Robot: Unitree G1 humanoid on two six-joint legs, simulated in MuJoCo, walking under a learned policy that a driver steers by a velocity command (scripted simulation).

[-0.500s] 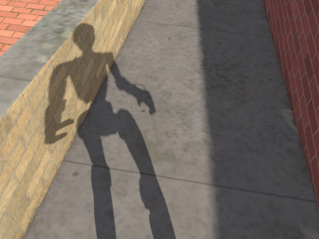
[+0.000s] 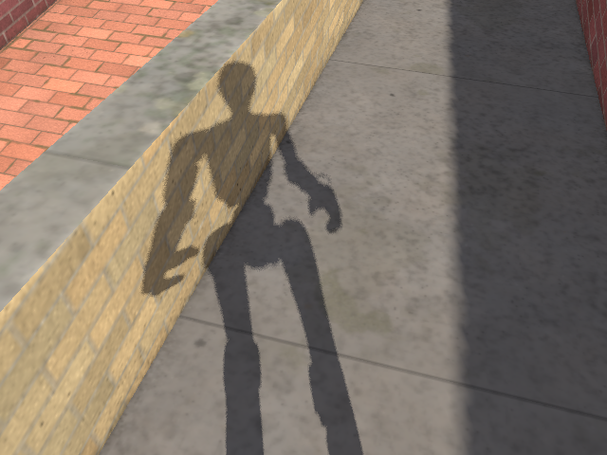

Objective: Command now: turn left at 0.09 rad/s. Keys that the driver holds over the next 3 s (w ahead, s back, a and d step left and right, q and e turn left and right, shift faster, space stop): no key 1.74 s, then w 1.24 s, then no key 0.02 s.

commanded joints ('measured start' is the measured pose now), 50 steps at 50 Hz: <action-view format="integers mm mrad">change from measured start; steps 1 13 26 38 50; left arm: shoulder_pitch -28 24 51 92 151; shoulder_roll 147 97 91 87 67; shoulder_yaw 27 8 4 0 -7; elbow -42 -4 71 135 174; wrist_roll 4 -8 -12 -12 -13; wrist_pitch -17 -54 -51 -45 -40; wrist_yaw -7 -4 -10 -1 8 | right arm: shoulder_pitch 75 77 110 110 122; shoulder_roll -84 -105 -117 -110 -99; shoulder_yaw -29 -61 -69 -63 -50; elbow -49 25 105 200 298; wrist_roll -16 3 11 15 18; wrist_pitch -25 -8 -1 -3 -6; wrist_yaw -3 -22 -42 -47 -49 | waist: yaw -69 -4 -5 -1 -1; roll -241 -3 -4 -3 0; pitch -55 -9 9 29 47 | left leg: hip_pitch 84 153 193 193 179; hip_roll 67 94 106 104 99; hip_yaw -51 -78 -74 -58 -44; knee -63 -76 -93 -109 -118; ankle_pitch -162 201 256 239 214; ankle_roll -21 -21 -28 -33 -36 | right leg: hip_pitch -34 -2 14 12 8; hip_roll -208 -55 -32 -20 -9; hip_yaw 172 47 24 16 8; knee -135 -125 -152 -171 -177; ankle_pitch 284 201 246 218 198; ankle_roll -168 -86 -82 -80 -80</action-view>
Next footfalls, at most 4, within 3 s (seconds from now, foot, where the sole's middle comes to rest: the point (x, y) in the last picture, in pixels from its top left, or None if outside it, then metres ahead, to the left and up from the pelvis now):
2.08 left None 0.18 0.12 -0.79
2.60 right None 0.54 -0.09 -0.85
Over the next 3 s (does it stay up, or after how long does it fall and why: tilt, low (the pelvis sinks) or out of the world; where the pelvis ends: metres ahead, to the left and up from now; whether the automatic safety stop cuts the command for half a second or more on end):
stays up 0.60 0.00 -0.07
